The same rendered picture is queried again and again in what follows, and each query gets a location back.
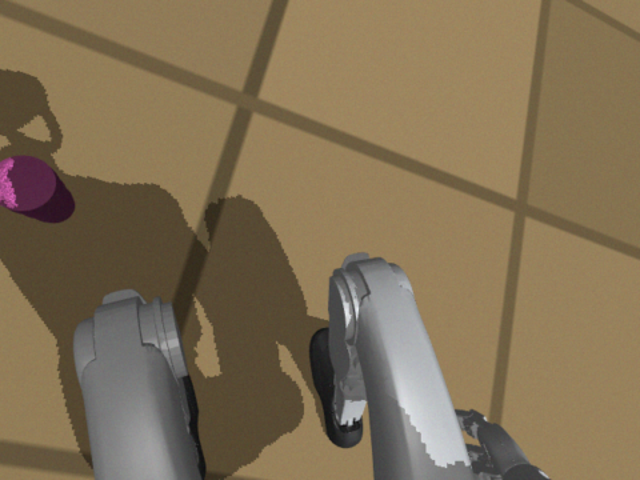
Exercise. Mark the right robot arm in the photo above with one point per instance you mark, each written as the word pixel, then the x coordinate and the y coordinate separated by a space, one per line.
pixel 525 472

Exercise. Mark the right robot hand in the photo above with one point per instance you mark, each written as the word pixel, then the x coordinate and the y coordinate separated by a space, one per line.
pixel 498 452

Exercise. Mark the right robot foot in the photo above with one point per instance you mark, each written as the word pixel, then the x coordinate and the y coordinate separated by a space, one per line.
pixel 323 377

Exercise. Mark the cup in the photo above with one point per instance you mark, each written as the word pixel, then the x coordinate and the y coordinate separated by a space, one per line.
pixel 30 187

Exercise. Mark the left robot foot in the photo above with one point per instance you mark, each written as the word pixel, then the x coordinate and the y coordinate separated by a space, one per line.
pixel 193 425

